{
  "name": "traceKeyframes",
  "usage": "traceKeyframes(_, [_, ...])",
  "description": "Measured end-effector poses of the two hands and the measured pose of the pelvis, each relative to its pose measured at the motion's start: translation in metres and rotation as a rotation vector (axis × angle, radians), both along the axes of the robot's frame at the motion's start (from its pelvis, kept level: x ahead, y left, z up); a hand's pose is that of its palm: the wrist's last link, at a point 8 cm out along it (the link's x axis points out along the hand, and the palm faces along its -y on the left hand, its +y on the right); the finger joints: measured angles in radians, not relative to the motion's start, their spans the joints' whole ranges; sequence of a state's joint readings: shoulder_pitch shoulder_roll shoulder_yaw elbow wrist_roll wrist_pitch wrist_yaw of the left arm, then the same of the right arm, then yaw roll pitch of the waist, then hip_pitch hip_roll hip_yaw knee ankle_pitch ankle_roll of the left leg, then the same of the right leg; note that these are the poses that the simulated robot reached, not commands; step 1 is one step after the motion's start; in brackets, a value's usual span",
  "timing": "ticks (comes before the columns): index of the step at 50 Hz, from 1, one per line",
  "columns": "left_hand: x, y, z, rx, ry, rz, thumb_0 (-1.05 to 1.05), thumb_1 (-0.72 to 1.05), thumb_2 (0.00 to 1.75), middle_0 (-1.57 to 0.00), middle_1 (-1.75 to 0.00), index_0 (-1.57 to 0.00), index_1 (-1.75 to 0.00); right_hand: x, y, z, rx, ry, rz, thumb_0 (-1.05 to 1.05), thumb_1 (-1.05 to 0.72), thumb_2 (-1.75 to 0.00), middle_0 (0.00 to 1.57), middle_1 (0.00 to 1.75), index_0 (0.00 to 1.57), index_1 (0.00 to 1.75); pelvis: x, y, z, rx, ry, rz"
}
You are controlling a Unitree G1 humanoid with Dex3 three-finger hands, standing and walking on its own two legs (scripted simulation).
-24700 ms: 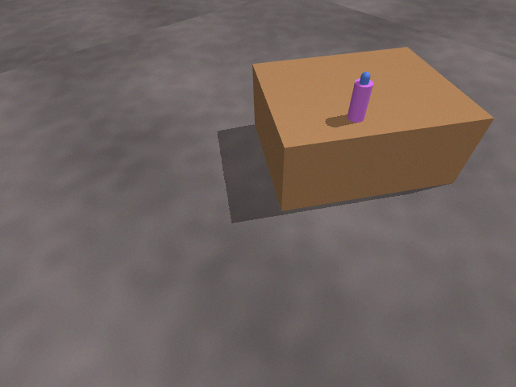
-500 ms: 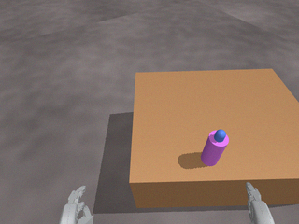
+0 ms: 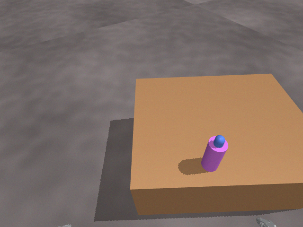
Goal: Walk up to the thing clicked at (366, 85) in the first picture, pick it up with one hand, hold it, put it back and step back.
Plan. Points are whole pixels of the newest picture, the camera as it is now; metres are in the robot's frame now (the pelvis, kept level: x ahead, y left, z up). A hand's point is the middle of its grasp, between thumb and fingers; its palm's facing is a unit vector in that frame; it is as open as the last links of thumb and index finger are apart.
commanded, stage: stand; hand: right
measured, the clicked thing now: (214, 152) +0.45 -0.23 -0.21
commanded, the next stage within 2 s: none
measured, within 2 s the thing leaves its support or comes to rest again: neither
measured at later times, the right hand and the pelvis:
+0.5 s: hand out of the picture +0.06 -0.24 -0.12, palm faces -0.02 +0.93 -0.36, open 7.4 cm; pelvis +0.00 +0.00 +0.03, yaw +0 degrees
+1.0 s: hand out of the picture +0.05 -0.24 -0.12, palm faces -0.02 +0.94 -0.35, open 7.4 cm; pelvis +0.00 +0.01 +0.04, yaw +0 degrees
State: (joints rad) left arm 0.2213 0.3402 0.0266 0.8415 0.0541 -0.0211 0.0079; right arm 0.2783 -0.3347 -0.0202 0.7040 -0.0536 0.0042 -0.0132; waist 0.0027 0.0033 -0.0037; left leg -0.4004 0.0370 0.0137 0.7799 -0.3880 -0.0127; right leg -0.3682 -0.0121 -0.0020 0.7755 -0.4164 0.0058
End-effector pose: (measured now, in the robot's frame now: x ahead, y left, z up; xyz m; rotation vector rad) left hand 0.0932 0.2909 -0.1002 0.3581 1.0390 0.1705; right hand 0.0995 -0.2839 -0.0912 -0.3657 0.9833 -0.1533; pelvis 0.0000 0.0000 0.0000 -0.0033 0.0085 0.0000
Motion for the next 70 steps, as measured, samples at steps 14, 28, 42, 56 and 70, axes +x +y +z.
traceKeyframes(14, [-0.029, -0.004, 0.001, -0.042, 0.146, 0.066, 0.01, 0.91, 0.90, -0.21, -0.30, -0.20, -0.30, -0.040, -0.004, 0.001, 0.006, 0.180, -0.086, 0.00, -0.75, -0.86, 0.21, 0.29, 0.20, 0.30, 0.005, -0.001, 0.024, -0.002, -0.049, -0.003])
traceKeyframes(28, [-0.036, -0.003, 0.005, -0.059, 0.175, 0.076, 0.00, 0.91, 0.90, -0.21, -0.30, -0.21, -0.30, -0.051, -0.004, 0.010, 0.004, 0.226, -0.111, 0.00, -0.90, -0.89, 0.21, 0.30, 0.20, 0.30, -0.003, 0.002, 0.035, -0.003, -0.077, -0.002])
traceKeyframes(42, [-0.051, 0.007, 0.008, -0.043, 0.222, 0.092, 0.00, 0.91, 0.90, -0.21, -0.30, -0.20, -0.30, -0.054, -0.002, 0.009, 0.009, 0.260, -0.118, 0.00, -0.90, -0.90, 0.21, 0.30, 0.20, 0.30, -0.006, 0.006, 0.038, -0.003, -0.075, 0.000])
traceKeyframes(56, [-0.043, 0.010, 0.007, -0.047, 0.229, 0.084, 0.00, 0.91, 0.90, -0.21, -0.30, -0.20, -0.30, -0.046, 0.001, 0.011, 0.009, 0.266, -0.120, 0.00, -0.90, -0.90, 0.21, 0.30, 0.20, 0.30, -0.001, 0.010, 0.038, 0.000, -0.065, -0.002])
traceKeyframes(70, [-0.024, 0.014, 0.009, -0.045, 0.219, 0.084, 0.00, 0.91, 0.90, -0.21, -0.30, -0.20, -0.30, -0.029, 0.003, 0.012, 0.004, 0.261, -0.113, 0.00, -0.90, -0.90, 0.21, 0.30, 0.20, 0.30, 0.011, 0.013, 0.039, 0.001, -0.054, -0.001])
